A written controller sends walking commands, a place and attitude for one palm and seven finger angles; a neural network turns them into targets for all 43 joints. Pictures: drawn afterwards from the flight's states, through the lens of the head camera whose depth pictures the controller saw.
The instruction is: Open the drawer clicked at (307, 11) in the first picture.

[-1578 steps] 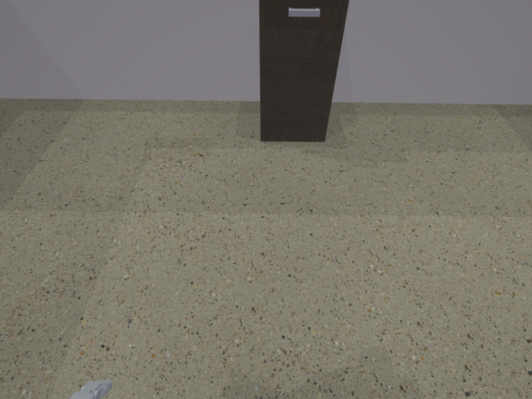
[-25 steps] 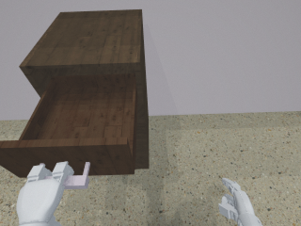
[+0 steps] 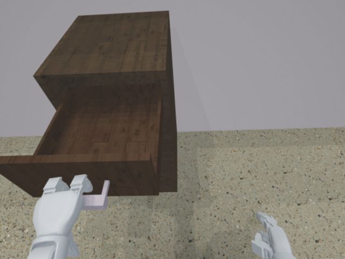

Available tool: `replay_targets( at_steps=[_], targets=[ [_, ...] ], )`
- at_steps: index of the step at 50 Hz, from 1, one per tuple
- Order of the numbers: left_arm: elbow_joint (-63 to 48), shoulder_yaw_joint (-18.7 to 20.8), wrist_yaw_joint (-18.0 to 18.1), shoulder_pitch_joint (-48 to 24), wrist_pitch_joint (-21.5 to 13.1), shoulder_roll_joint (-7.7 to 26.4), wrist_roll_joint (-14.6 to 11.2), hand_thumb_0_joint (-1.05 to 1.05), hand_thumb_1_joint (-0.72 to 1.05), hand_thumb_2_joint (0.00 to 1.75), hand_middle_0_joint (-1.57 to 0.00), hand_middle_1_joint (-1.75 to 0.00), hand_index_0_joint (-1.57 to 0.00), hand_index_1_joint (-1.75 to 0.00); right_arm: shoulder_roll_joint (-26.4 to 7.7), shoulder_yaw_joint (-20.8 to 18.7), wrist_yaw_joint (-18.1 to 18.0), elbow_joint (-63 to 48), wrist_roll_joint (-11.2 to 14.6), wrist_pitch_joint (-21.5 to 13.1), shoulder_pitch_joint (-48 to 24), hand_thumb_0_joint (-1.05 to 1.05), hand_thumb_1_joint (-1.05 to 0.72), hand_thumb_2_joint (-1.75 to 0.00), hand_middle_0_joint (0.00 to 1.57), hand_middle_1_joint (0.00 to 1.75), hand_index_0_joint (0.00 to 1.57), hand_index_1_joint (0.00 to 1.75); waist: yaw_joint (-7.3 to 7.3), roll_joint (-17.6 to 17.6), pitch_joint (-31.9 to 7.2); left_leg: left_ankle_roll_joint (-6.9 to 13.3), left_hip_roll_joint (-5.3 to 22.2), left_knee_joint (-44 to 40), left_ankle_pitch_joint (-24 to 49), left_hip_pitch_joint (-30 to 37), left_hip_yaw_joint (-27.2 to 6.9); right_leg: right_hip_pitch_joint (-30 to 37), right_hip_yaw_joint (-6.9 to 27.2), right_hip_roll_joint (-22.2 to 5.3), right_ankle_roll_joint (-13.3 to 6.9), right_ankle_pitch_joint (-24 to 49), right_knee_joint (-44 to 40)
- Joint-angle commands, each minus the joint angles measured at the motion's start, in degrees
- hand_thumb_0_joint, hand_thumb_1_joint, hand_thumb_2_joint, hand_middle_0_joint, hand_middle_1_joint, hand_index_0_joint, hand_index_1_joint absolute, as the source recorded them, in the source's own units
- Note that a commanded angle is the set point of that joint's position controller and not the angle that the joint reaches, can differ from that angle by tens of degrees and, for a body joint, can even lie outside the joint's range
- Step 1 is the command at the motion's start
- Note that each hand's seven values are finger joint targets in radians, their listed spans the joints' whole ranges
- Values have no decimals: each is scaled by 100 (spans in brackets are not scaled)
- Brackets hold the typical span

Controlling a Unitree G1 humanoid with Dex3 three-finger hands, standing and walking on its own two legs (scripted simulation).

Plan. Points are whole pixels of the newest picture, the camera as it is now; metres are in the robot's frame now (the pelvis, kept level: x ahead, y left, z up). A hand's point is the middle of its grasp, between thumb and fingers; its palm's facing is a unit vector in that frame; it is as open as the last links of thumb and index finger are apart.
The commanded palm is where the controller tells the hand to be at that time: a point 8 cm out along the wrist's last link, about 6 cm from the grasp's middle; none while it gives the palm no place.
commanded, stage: lift the hand off the handle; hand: left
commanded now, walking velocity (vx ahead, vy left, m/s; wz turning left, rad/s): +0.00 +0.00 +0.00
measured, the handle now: (78, 193) +0.24 +0.26 +0.02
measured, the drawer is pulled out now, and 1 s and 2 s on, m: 0.30 0.30 0.30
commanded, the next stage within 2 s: draw the hand back to the body in 1.14 s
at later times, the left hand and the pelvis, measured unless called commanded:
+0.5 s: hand (56, 203) +0.20 +0.27 +0.07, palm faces +0.02 -0.05 -1.00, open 13.2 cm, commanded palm +0.17 +0.26 +0.14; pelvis +0.01 +0.01 +0.02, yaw +0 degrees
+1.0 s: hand (32, 183) +0.20 +0.27 +0.16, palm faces +0.13 -0.07 -0.99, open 13.8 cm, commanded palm +0.17 +0.26 +0.21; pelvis +0.01 +0.02 +0.04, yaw +0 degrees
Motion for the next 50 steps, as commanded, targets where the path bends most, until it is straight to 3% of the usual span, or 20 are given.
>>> replay_targets(
  at_steps=[1, 4, 5, 10, 12, 17, 19, 21, 22, 24, 27, 29, 35, 38, 39, 41, 42, 43, 46, 50],
  targets=[
    [-1731, 860, 242, -978, -134, 1136, -130, 0, -50, 30, -30, -120, -30, -120, -569, -210, -117, -1014, 11, -397, -866, 0, -90, -90, 20, 30, 20, 30, -14, -152, -1068, 141, -191, -858, 1067, 507, 113, 909, 118, 39, -87, 752, -1051],
    [-1775, 1133, 197, -897, -238, 1375, -166, 0, -50, 30, -30, -120, -30, -120, -558, -200, -131, -989, 0, -422, -853, 0, -90, -90, 20, 30, 20, 30, 28, -117, -953, 129, -191, -942, 1189, 567, 104, 1007, 134, 46, -97, 844, -1128],
    [-1754, 1115, 175, -870, -247, 1357, -145, 0, -50, 30, -30, -120, -30, -120, -562, -179, -118, -979, -8, -418, -860, 0, -90, -90, 20, 30, 20, 30, 33, -192, -964, 123, -194, -968, 1203, 555, 93, 1041, 140, 47, -90, 859, -1129],
    [-2219, 910, 63, -712, -225, 1146, -208, 0, -50, 30, -30, -120, -30, -120, -557, -205, -15, -1034, 24, -419, -882, 0, -90, -90, 20, 30, 20, 30, 44, 189, -968, 71, -157, -1154, 1569, 890, 90, 1177, 62, 72, -123, 1102, -1203],
    [-2367, 948, -25, -480, -154, 1156, -286, 0, -50, 30, -30, -120, -30, -120, -562, -212, 13, -1078, 35, -396, -909, 0, -90, -90, 20, 30, 20, 30, 82, 142, -983, 65, -134, -1235, 1745, 998, 84, 1333, 67, 71, -124, 1224, -1290],
    [-2313, 921, -332, -703, 104, 1248, -306, 0, -50, 30, -30, -120, -30, -120, -599, -142, 23, -1082, 54, -271, -1028, 0, -90, -90, 20, 30, 20, 30, 76, -260, -533, 88, -115, -1514, 1537, 984, 82, 1477, 52, 48, -76, 1022, -1559],
    [-2329, 1066, -450, -843, 160, 1476, -319, 0, -50, 30, -30, -120, -30, -120, -585, -134, 4, -1047, 63, -219, -1052, 0, -90, -90, 20, 30, 20, 30, 128, -214, -516, 107, -134, -1590, 1499, 1062, 110, 1605, 87, 26, -66, 1003, -1644],
    [-2556, 959, -589, -867, 148, 1387, -344, 0, -50, 30, -30, -120, -30, -120, -553, -113, 0, -1097, 62, -210, -1061, 0, -90, -90, 20, 30, 20, 30, 146, -236, -615, 126, -137, -1637, 1651, 1234, 114, 1729, 42, 17, -53, 1143, -1690],
    [-2773, 1085, -642, -956, 104, 1531, -371, 0, -50, 30, -30, -120, -30, -120, -580, -119, -3, -1112, 56, -199, -1068, 0, -90, -90, 20, 30, 20, 30, 171, -19, -753, 110, -123, -1692, 1823, 1380, 110, 1873, 96, 25, -83, 1253, -1738],
    [-2912, 1219, -702, -729, 27, 1633, -456, 0, -50, 30, -30, -120, -30, -120, -550, -113, -1, -1093, 50, -208, -1039, 0, -90, -90, 20, 30, 20, 30, 224, 30, -769, 114, -130, -1728, 1957, 1454, 118, 2025, 66, 17, -76, 1418, -1763],
    [-3111, 1322, -769, -453, -48, 1649, -498, 0, -50, 30, -30, -120, -30, -120, -567, -98, 27, -1113, 28, -188, -1051, 0, -90, -90, 20, 30, 20, 30, 242, 100, -670, 89, -110, -1792, 2203, 1576, 95, 2120, 114, 25, -88, 1645, -1885],
    [-3220, 1134, -868, -368, 0, 1445, -550, 0, -50, 30, -30, -120, -30, -120, -564, -92, 96, -1097, 61, -150, -1058, 0, -90, -90, 20, 30, 20, 30, 216, 130, -549, 73, -89, -1884, 2266, 1577, 105, 2139, 47, 18, -81, 1682, -1918],
    [-3251, 1252, -1265, -43, 327, 1591, -714, 0, -50, 30, -30, -120, -30, -120, -633, -53, 143, -1149, 109, -18, -1078, 0, -90, -90, 20, 30, 20, 30, 248, -286, -334, 103, -54, -2128, 2328, 1645, 134, 2445, -33, -2, -20, 1805, -2124],
    [-3473, 1083, -1498, -136, 445, 1505, -754, 0, -50, 30, -30, -120, -30, -120, -627, 21, 170, -1228, 137, 19, -1125, 0, -90, -90, 20, 30, 20, 30, 222, -211, -249, 117, -18, -2216, 2338, 1725, 159, 2512, -90, -48, 1, 1751, -2205],
    [-3459, 1191, -1568, -280, 462, 1653, -821, 0, -50, 30, -30, -120, -30, -120, -665, -9, 160, -1144, 152, 61, -1140, 0, -90, -90, 20, 30, 20, 30, 198, -172, -134, 103, -10, -2304, 2297, 1735, 131, 2540, -67, -15, -19, 1714, -2279],
    [-3703, 1254, -1665, -329, 435, 1775, -817, 0, -50, 30, -30, -120, -30, -120, -689, 2, 145, -1236, 142, 61, -1139, 0, -90, -90, 20, 30, 20, 30, 246, -156, -295, 115, 2, -2333, 2389, 1824, 130, 2663, -109, -31, 1, 1774, -2291],
    [-3877, 1332, -1684, -292, 465, 1842, -856, 0, -50, 30, -30, -120, -30, -120, -727, 30, 134, -1305, 177, 59, -1268, 0, -90, -90, 20, 30, 20, 30, 279, 87, -366, 104, 35, -2331, 2438, 1900, 112, 2755, -23, -14, -24, 1802, -2325],
    [-3995, 1078, -1716, -405, 439, 1605, -815, 0, -50, 30, -30, -120, -30, -120, -645, 81, 163, -1322, 152, 41, -1147, 0, -90, -90, 20, 30, 20, 30, 242, 20, -431, 123, 16, -2304, 2513, 1930, 129, 2714, -143, -66, 0, 1783, -2296],
    [-4118, 1269, -1746, -316, 404, 1806, -853, 0, -50, 30, -30, -120, -30, -120, -700, 32, 173, -1293, 169, 52, -1135, 0, -90, -90, 20, 30, 20, 30, 294, 165, -379, 87, 68, -2414, 2708, 2000, 102, 2769, -159, -12, -14, 1875, -2360],
    [-3925, 1282, -1852, -701, 505, 1838, -830, 0, -50, 30, -30, -120, -30, -120, -667, 80, 209, -1205, 191, 105, -1241, 0, -90, -90, 20, 30, 20, 30, 268, 22, 41, 70, 63, -2600, 2433, 1864, 68, 2705, -221, 8, -44, 1525, -2485]
  ],
)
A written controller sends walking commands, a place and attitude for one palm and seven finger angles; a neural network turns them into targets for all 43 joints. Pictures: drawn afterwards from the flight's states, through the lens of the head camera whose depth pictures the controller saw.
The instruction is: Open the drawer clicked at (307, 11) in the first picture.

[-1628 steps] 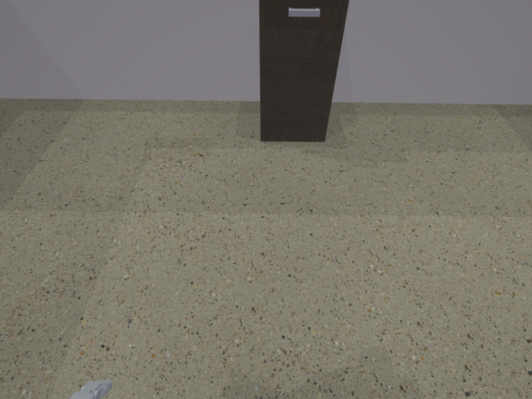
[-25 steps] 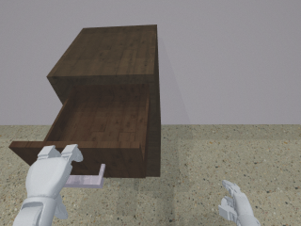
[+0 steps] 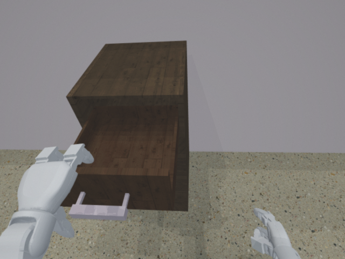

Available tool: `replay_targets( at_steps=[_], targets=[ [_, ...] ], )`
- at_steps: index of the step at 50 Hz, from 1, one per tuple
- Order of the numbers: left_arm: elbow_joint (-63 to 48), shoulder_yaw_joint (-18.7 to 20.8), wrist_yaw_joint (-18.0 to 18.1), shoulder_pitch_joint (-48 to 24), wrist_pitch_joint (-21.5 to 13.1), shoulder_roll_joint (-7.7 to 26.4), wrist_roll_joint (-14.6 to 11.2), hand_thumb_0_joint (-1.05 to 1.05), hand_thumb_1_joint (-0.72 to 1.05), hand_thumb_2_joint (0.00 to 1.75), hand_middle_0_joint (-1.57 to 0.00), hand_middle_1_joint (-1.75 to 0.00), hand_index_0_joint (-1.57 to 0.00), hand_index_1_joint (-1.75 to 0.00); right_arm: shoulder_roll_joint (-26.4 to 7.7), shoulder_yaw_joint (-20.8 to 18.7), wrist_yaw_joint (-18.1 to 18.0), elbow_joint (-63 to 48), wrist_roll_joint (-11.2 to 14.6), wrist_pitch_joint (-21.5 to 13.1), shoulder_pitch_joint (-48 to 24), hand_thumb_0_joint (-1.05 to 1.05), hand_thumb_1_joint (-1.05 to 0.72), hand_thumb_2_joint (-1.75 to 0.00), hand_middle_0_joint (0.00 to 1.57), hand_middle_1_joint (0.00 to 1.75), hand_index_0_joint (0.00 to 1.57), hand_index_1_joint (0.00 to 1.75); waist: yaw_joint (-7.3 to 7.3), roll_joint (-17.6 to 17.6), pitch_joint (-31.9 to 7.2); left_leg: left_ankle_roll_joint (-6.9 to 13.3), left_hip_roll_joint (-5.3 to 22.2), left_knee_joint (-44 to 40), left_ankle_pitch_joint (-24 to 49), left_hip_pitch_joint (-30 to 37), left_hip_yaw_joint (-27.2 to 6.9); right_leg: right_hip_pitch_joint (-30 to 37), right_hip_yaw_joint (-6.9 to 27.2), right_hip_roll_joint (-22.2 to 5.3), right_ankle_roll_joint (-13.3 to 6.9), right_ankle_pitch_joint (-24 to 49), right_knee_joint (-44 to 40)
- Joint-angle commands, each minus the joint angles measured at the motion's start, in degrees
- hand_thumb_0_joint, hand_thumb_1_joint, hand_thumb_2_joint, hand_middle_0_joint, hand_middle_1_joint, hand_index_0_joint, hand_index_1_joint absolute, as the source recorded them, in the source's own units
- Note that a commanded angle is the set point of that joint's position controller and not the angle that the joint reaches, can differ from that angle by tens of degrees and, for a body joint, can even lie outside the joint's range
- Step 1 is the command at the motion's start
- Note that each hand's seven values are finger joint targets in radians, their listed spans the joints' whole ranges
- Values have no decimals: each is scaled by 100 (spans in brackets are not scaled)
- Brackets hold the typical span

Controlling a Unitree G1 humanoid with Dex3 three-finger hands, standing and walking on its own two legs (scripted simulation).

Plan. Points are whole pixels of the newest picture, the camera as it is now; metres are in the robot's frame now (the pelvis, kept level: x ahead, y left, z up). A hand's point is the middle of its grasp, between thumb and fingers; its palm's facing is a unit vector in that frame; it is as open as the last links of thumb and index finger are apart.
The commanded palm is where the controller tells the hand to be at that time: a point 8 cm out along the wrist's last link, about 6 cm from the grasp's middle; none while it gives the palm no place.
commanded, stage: lift the hand off the handle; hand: left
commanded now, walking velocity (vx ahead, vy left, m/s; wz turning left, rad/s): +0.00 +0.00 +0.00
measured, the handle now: (101, 204) +0.23 +0.24 -0.02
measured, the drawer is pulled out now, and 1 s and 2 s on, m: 0.30 0.30 0.30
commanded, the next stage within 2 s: draw the hand back to the body in 0.14 s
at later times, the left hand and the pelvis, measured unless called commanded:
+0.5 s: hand (62, 192) +0.18 +0.25 +0.13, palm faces +0.12 -0.05 -0.99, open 13.9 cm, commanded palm +0.15 +0.25 +0.18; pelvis -0.01 -0.01 +0.00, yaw +0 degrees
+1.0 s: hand (72, 190) +0.18 +0.22 +0.14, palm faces +0.34 -0.78 -0.53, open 13.6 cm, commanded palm +0.14 +0.26 +0.18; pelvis -0.01 -0.02 +0.00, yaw +1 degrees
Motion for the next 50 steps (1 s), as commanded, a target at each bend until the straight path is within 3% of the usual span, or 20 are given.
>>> replay_targets(
  at_steps=[1, 2, 5, 7, 10, 12, 13, 17, 22, 25, 28, 32, 36, 42, 43, 44, 45, 47, 48, 50],
  targets=[
    [-1131, 849, 155, -1194, 45, 1109, 93, 0, -50, 30, -30, -120, -30, -120, -436, -169, -10, -968, 39, -267, -1143, 0, -90, -90, 20, 30, 20, 30, 17, -183, -471, -57, 96, -664, 1607, -251, 101, 493, -234, 83, -179, 701, -398],
    [-1143, 1110, 136, -1147, 110, 1323, 34, 0, -50, 30, -30, -120, -30, -120, -451, -162, -6, -1013, 97, -293, -1275, 0, -90, -90, 20, 30, 20, 30, 71, -61, -524, -64, 125, -656, 1578, -273, 75, 612, -149, 124, -205, 688, -391],
    [-829, 705, -51, -928, 229, 926, -41, 0, -50, 30, -30, -120, -30, -120, -437, -166, 51, -926, 97, -240, -1148, 0, -90, -90, 20, 30, 20, 30, 16, -187, -435, -72, 73, -734, 1679, -261, 125, 621, -263, 106, -179, 803, -427],
    [-824, 962, -155, -769, 300, 1120, -146, 0, -50, 30, -30, -120, -30, -120, -484, -161, 69, -1003, 153, -253, -1238, 0, -90, -90, 20, 30, 20, 30, 38, -230, -515, -74, 111, -705, 1630, -316, 119, 737, -190, 137, -179, 864, -405],
    [-986, 602, -273, -1048, 230, 921, -95, 0, -50, 30, -30, -120, -30, -120, -474, -150, 67, -1007, 110, -231, -1187, 0, -90, -90, 20, 30, 20, 30, -41, -299, -496, -39, 70, -728, 1549, -270, 171, 648, -248, 97, -146, 790, -467],
    [-1126, 925, -218, -1117, 134, 1247, -82, 0, -50, 30, -30, -120, -30, -120, -518, -131, 40, -1059, 124, -290, -1226, 0, -90, -90, 20, 30, 20, 30, -21, -263, -628, -42, 120, -675, 1430, -305, 136, 706, -169, 135, -152, 717, -444],
    [-1151, 723, -201, -1081, 49, 1010, -17, 0, -50, 30, -30, -120, -30, -120, -439, -81, 44, -1103, 76, -332, -1119, 0, -90, -90, 20, 30, 20, 30, 16, -373, -780, -16, 79, -629, 1495, -248, 153, 704, -261, 70, -147, 680, -402],
    [-1084, 1253, 10, -1114, -180, 1462, -3, 0, -50, 30, -30, -120, -30, -120, -493, -136, -25, -989, 56, -380, -1133, 0, -90, -90, 20, 30, 20, 30, 40, -219, -663, -43, 81, -586, 1370, -259, 120, 613, -116, 114, -170, 611, -498],
    [-1016, 1273, 132, -981, -282, 1332, -115, 0, -50, 30, -30, -120, -30, -120, -453, -182, 0, -969, 83, -457, -1150, 0, -90, -90, 20, 30, 20, 30, 53, -2, -691, -60, 21, -509, 1449, -157, 126, 528, -42, 107, -192, 672, -518],
    [-672, 1116, 69, -964, -241, 1223, -168, 0, -50, 30, -30, -120, -30, -120, -470, -211, -11, -857, 64, -413, -1056, 0, -90, -90, 20, 30, 20, 30, -24, -282, -413, -51, -16, -577, 1318, -317, 163, 423, -137, 69, -152, 572, -538],
    [-809, 922, -38, -1034, -187, 1084, -167, 0, -50, 30, -30, -120, -30, -120, -444, -163, 15, -955, 78, -462, -1062, 0, -90, -90, 20, 30, 20, 30, -33, -342, -546, -28, -12, -562, 1261, -313, 173, 470, -179, 32, -139, 457, -495],
    [-860, 1331, -63, -778, -197, 1486, -189, 0, -50, 30, -30, -120, -30, -120, -529, -187, -48, -1002, 91, -454, -1150, 0, -90, -90, 20, 30, 20, 30, 41, -328, -624, -26, 8, -519, 1235, -314, 161, 571, -37, 54, -135, 541, -504],
    [-715, 1445, -31, -678, -374, 1512, -263, 0, -50, 30, -30, -120, -30, -120, -497, -202, -91, -956, 51, -462, -1001, 0, -90, -90, 20, 30, 20, 30, 18, -500, -447, -7, -25, -466, 1134, -360, 197, 411, -76, 15, -92, 443, -530],
    [-847, 1652, 78, -616, -547, 1583, -378, 0, -50, 30, -30, -120, -30, -120, -521, -231, -113, -983, 46, -554, -1022, 0, -90, -90, 20, 30, 20, 30, 21, -176, -558, -41, -26, -368, 1209, -267, 159, 383, 17, 34, -125, 512, -538],
    [-816, 1438, 105, -926, -1030, -605, -4491, 0, -47, 32, -30, -118, -30, -118, -48, -224, -200, -1305, 67, -937, -544, 0, -90, -90, 20, 30, 20, 30, -618, -900, 29, 86, 184, -345, 838, 25, 228, 254, -306, 114, -125, 568, -626],
    [-518, 1792, 163, -376, -1266, 13, -4699, 0, -43, 33, -29, -115, -29, -115, -272, -237, -281, -1122, 16, -1142, -487, 0, -90, -90, 20, 30, 20, 30, -501, -1098, -82, 67, 259, -412, 694, 13, 168, 343, -263, 99, -104, 377, -542],
    [-561, 1840, 202, -198, -1364, 66, -4729, 0, -40, 34, -29, -113, -29, -113, -278, -215, -307, -1100, 13, -1239, -556, 0, -90, -90, 20, 30, 20, 30, -421, -716, -24, 34, 204, -481, 623, -27, 163, 347, -246, 124, -122, 262, -560],
    [-1117, 2298, 321, -295, -1613, 295, -5190, 0, -32, 37, -29, -109, -29, -109, -294, -204, -424, -1019, -17, -1367, -497, 0, -90, -90, 20, 30, 20, 30, -354, -703, -293, 2, 163, -499, 803, 31, 190, 537, -264, 15, -77, 348, -652],
    [-1439, 2256, 366, -485, -1751, 241, -5220, 0, -29, 39, -29, -107, -29, -107, -253, -185, -432, -1055, -36, -1485, -403, 0, -90, -90, 20, 30, 20, 30, -340, -475, -580, -21, 145, -538, 862, 85, 188, 685, -266, -43, -73, 371, -610],
    [-1455, 2129, 419, -318, -1857, 20, -5300, 0, -22, 42, -28, -102, -28, -102, -214, -171, -440, -963, -63, -1620, -279, 0, -90, -90, 20, 30, 20, 30, -355, -69, -472, -68, 131, -596, 1023, 34, 200, 693, -290, -46, -110, 551, -583]
  ],
)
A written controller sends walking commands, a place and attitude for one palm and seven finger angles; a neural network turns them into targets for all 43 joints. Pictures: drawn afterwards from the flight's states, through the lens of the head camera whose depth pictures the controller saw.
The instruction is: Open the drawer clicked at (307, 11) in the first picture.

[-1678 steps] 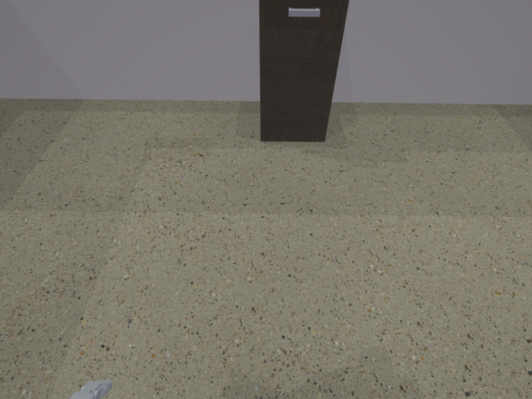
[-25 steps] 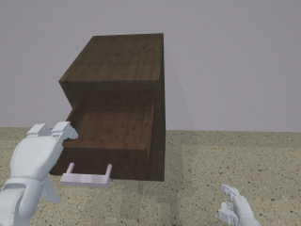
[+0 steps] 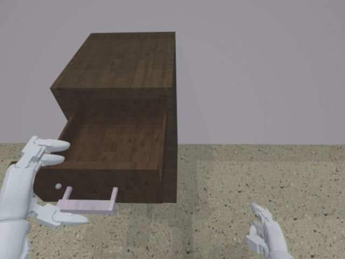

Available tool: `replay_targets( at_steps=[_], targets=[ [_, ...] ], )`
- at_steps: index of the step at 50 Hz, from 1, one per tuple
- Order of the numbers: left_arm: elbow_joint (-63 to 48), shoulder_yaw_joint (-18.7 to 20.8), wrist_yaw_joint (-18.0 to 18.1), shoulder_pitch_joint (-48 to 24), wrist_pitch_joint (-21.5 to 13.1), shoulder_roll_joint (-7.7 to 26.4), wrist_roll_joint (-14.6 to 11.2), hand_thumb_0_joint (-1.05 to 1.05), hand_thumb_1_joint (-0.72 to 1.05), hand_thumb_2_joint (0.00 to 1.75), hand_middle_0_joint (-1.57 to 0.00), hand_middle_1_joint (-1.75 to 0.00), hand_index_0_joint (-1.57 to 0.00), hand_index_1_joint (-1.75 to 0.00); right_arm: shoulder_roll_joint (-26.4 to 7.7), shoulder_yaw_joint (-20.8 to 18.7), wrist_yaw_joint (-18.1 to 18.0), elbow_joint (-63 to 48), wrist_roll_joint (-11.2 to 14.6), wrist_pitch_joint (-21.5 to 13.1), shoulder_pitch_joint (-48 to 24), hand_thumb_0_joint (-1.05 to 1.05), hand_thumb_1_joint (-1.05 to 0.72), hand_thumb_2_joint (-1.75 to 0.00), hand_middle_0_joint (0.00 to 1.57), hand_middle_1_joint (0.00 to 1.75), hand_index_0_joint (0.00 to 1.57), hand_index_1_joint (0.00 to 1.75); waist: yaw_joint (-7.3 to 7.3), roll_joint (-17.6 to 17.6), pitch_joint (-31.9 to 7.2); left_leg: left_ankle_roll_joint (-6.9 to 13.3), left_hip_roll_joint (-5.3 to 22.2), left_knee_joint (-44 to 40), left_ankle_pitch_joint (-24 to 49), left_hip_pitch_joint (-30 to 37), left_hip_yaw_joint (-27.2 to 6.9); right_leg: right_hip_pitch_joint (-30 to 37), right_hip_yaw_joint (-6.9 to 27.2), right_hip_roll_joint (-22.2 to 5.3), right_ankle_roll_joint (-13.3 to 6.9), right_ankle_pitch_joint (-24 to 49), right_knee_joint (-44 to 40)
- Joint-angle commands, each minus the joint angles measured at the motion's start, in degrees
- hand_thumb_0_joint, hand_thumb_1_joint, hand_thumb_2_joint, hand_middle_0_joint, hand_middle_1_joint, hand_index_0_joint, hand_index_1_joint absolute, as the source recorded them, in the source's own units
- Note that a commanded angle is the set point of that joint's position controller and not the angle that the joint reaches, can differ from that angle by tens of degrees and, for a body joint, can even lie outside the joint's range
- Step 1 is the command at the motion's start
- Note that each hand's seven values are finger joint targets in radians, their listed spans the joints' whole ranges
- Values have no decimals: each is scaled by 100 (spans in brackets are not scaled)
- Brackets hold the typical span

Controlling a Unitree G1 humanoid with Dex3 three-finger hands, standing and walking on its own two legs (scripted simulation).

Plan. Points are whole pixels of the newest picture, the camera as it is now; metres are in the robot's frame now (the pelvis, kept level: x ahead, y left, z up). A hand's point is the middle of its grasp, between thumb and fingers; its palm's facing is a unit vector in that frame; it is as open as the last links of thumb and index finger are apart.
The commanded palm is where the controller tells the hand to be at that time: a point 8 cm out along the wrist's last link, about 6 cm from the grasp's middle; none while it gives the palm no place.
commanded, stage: draw the hand back to the body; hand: left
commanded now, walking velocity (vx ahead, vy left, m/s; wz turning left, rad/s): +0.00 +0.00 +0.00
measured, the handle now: (89, 198) +0.25 +0.25 -0.02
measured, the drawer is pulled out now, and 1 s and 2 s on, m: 0.30 0.30 0.30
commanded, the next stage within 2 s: step back with the hand held close in 0.84 s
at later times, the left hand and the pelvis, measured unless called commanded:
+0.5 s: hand (49, 179) +0.20 +0.24 +0.16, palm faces +0.39 -0.83 -0.40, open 9.9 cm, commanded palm +0.14 +0.28 +0.18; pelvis +0.01 +0.01 +0.00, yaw +0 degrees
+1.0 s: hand (45, 186) +0.18 +0.24 +0.16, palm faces +0.42 -0.81 -0.41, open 7.5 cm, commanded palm +0.13 +0.28 +0.18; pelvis +0.00 +0.00 +0.00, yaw +1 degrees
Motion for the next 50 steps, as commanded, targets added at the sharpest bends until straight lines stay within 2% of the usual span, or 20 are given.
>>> replay_targets(
  at_steps=[1, 2, 3, 7, 11, 15, 20, 25, 27, 30, 32, 33, 36, 38, 42, 44, 46, 47, 48, 50],
  targets=[
    [-1678, 835, 358, -601, -703, 891, -627, 0, -18, 43, -28, -100, -28, -100, -474, -201, -120, -820, -32, -680, -561, 0, -90, -90, 20, 30, 20, 30, -34, 415, -803, 31, 3, -598, 1111, -160, 325, 476, -153, -162, -17, 614, -459],
    [-1714, 887, 372, -604, -721, 943, -622, 0, -15, 45, -27, -98, -27, -98, -491, -202, -111, -761, -40, -730, -541, 0, -90, -90, 20, 30, 20, 30, -20, 571, -723, -3, 3, -616, 1151, -191, 317, 462, -149, -143, -37, 618, -504],
    [-1582, 765, 359, -550, -731, 791, -634, 0, -12, 47, -27, -95, -27, -95, -458, -191, -97, -735, -47, -768, -520, 0, -90, -90, 20, 30, 20, 30, -45, 458, -501, -9, 17, -659, 1169, -285, 310, 410, -185, -151, -32, 663, -506],
    [-1323, 757, 278, -384, -742, 668, -684, 0, 2, 52, -26, -86, -26, -86, -499, -247, -38, -668, -47, -803, -501, 0, -90, -90, 20, 30, 20, 30, -26, 78, -320, -15, 62, -685, 1401, -381, 274, 421, -181, -106, -42, 847, -520],
    [-1411, 754, 218, -218, -779, 612, -711, 0, 17, 58, -25, -77, -25, -77, -507, -290, 22, -694, -46, -776, -461, 0, -90, -90, 20, 30, 20, 30, 3, -41, -698, -12, 82, -668, 1738, -295, 283, 628, -179, -134, -33, 1179, -372],
    [-1407, 852, 188, -20, -766, 634, -741, 0, 31, 64, -24, -68, -24, -68, -497, -328, 22, -696, -38, -724, -479, 0, -90, -90, 20, 30, 20, 30, 13, -195, -838, -18, 83, -617, 1884, -265, 307, 684, -169, -125, -14, 1361, -364],
    [-1544, 901, 216, -27, -762, 673, -720, 0, 48, 72, -23, -57, -23, -57, -485, -336, 2, -683, -26, -719, -460, 0, -90, -90, 20, 30, 20, 30, -19, 51, -869, -43, 57, -614, 1885, -231, 315, 631, -179, -121, -8, 1320, -394],
    [-1359, 905, 239, 11, -720, 635, -722, 0, 65, 80, -22, -46, -22, -46, -463, -341, -29, -643, -17, -700, -470, 0, -90, -90, 20, 30, 20, 30, -31, -199, -673, -25, 53, -642, 1754, -251, 299, 495, -198, -89, 5, 1167, -472],
    [-1428, 944, 233, -159, -695, 727, -697, 0, 73, 82, -21, -41, -21, -41, -494, -349, -46, -637, -22, -702, -501, 0, -90, -90, 20, 30, 20, 30, -36, 5, -620, -20, 40, -659, 1642, -198, 293, 417, -139, -87, -9, 1082, -551],
    [-1274, 816, 228, -114, -695, 556, -716, 0, 83, 87, -21, -34, -21, -34, -470, -330, -35, -639, -13, -691, -491, 0, -90, -90, 20, 30, 20, 30, -54, -125, -511, -22, 41, -726, 1404, -300, 271, 411, -180, -93, 4, 822, -554],
    [-1448, 910, 235, -255, -693, 711, -690, 0, 90, 90, -20, -30, -20, -30, -506, -338, -50, -652, -28, -707, -503, 0, -90, -90, 20, 30, 20, 30, -26, 134, -617, -21, 25, -722, 1425, -214, 274, 435, -113, -94, -18, 859, -592],
    [-1280, 868, 245, -167, -678, 634, -712, 0, 90, 90, -20, -30, -20, -30, -468, -305, -48, -639, -31, -694, -490, 0, -90, -90, 20, 30, 20, 30, -28, -54, -518, -25, 28, -751, 1350, -301, 270, 451, -168, -107, 3, 784, -582],
    [-1433, 851, 234, -220, -696, 647, -707, 0, 90, 90, -20, -30, -20, -30, -471, -319, -38, -697, -29, -692, -508, 0, -90, -90, 20, 30, 20, 30, -26, -189, -663, -1, 26, -748, 1292, -257, 250, 492, -126, -111, 6, 722, -580],
    [-1292, 838, 235, -166, -673, 617, -714, 0, 90, 90, -20, -30, -20, -30, -465, -297, -55, -654, -31, -690, -523, 0, -90, -90, 20, 30, 20, 30, -33, -78, -454, -16, 20, -764, 1185, -320, 259, 418, -127, -106, 1, 608, -643],
    [-1474, 954, 255, -282, -689, 760, -694, 0, 90, 90, -20, -30, -20, -30, -484, -309, -67, -683, -41, -725, -540, 0, -90, -90, 20, 30, 20, 30, -6, 130, -538, -13, 2, -762, 1098, -257, 247, 408, -66, -105, -19, 524, -703],
    [-1388, 908, 255, -198, -699, 692, -704, 0, 90, 90, -20, -30, -20, -30, -453, -300, -61, -678, -38, -722, -510, 0, -90, -90, 20, 30, 20, 30, -13, -157, -575, -3, 14, -760, 1128, -319, 220, 481, -100, -123, -7, 533, -641],
    [-1407, 934, 252, -157, -708, 715, -705, 0, 90, 90, -20, -30, -20, -30, -469, -317, -56, -678, -40, -723, -512, 0, -90, -90, 20, 30, 20, 30, -1, -181, -663, 6, 7, -743, 1192, -277, 244, 519, -83, -124, 4, 619, -631],
    [-1455, 919, 243, -203, -701, 709, -691, 0, 90, 90, -20, -30, -20, -30, -477, -324, -67, -666, -34, -738, -547, 0, -90, -90, 20, 30, 20, 30, -11, 35, -577, 0, -4, -710, 1211, -238, 267, 430, -40, -110, -11, 630, -693],
    [-1482, 1532, 258, -241, -842, 1167, -704, 0, 90, 90, -20, -30, -20, -30, -764, -430, -46, -856, 14, -532, -442, 0, -90, -90, 20, 30, 20, 30, -255, -214, -107, 118, 35, -466, 730, -766, 47, -352, 449, -403, 16, 435, -1037],
    [-1151, 1098, 197, 168, -866, 722, -641, 0, 90, 90, -20, -30, -20, -30, -644, -416, 21, -847, 6, -367, -486, 0, -90, -90, 20, 30, 20, 30, -292, -673, -182, 149, -26, -195, 477, -645, 20, -663, 633, -619, -46, -73, -1321]
  ],
)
